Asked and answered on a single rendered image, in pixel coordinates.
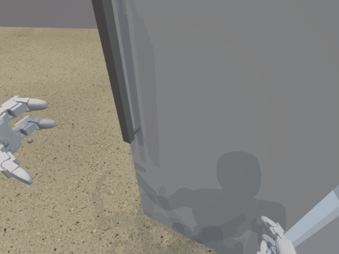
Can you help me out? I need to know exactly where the left robot hand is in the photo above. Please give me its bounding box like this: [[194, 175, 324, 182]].
[[0, 96, 57, 185]]

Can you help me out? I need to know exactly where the right robot hand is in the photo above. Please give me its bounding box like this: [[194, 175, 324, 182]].
[[257, 216, 297, 254]]

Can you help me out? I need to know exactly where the handle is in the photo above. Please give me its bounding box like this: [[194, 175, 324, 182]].
[[91, 0, 140, 144]]

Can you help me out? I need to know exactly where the fridge door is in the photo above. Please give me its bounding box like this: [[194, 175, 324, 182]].
[[111, 0, 339, 254]]

